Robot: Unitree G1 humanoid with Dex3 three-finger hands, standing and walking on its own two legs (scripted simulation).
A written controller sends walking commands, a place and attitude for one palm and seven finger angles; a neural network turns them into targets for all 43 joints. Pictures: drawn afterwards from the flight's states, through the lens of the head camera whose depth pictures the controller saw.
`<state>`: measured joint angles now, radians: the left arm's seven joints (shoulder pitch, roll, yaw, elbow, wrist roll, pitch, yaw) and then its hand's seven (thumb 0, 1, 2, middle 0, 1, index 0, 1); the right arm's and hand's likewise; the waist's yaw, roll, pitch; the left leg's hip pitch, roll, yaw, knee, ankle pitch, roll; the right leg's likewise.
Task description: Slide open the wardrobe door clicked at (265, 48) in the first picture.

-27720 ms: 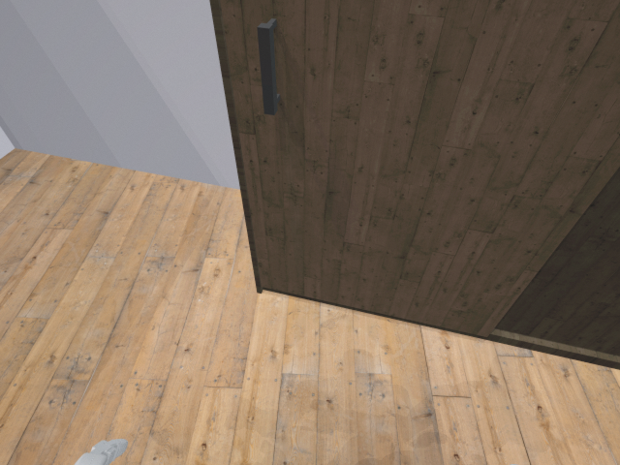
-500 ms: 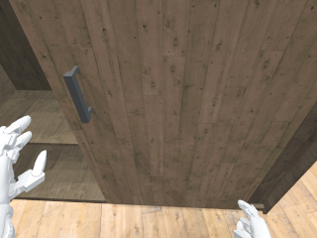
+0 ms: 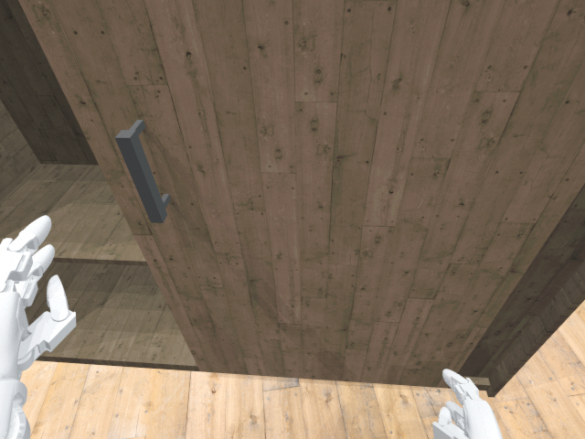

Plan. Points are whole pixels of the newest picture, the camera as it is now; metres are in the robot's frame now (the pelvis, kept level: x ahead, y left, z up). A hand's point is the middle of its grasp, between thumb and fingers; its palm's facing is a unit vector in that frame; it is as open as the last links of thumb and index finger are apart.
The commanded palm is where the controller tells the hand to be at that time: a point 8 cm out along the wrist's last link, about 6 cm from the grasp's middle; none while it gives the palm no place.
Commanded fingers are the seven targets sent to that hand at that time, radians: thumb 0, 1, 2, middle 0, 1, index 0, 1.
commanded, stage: step back with the hand held close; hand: left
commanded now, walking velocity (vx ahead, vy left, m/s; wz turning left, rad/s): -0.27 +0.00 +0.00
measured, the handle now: (148, 173) +0.46 +0.31 +0.13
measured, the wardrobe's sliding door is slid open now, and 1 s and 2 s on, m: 0.66 0.66 0.66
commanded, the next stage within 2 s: stop stepping back and stand still in 0.82 s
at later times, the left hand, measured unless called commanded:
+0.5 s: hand out of the picture +0.12 +0.34 +0.16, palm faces +0.43 -0.76 -0.49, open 7.4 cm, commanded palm +0.05 +0.37 +0.17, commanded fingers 0.00 0.90 0.90 -0.20 -0.30 -0.20 -0.30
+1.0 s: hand out of the picture -0.04 +0.38 +0.16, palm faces +0.48 -0.80 -0.36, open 7.4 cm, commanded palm -0.07 +0.41 +0.17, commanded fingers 0.00 0.90 0.90 -0.20 -0.30 -0.20 -0.30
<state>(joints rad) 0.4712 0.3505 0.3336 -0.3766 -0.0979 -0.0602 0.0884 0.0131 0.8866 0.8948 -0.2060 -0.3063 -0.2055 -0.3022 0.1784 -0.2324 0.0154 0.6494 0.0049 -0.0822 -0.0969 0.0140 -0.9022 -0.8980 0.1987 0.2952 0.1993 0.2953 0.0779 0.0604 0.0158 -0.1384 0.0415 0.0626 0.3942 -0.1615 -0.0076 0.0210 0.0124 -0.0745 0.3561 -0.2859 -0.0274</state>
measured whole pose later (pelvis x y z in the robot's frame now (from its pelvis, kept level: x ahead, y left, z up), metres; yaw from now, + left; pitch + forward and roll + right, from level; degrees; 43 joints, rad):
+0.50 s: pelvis -0.07 +0.06 -0.01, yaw +3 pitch -1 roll -3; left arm 0.52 0.47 0.46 -0.50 -0.06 -0.18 0.11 0.01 0.89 0.90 -0.21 -0.31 -0.21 -0.30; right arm 0.20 -0.22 0.02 0.53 0.02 -0.01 -0.09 0.01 -0.90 -0.90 0.20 0.30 0.20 0.30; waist 0.00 0.01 0.03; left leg -0.40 -0.01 0.05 0.49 -0.10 0.09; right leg -0.20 0.02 -0.02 0.53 -0.29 0.02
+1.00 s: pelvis -0.21 +0.11 -0.02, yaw +1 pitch -3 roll -4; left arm 0.56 0.44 0.43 -0.58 -0.05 -0.24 0.12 0.01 0.89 0.90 -0.21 -0.31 -0.21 -0.30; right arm 0.19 -0.21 0.00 0.61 0.00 -0.06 -0.06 0.01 -0.90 -0.90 0.20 0.30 0.20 0.30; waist 0.06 -0.03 -0.03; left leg -0.44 -0.01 0.00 0.79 -0.40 -0.01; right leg -0.32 0.00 0.03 0.56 -0.24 0.04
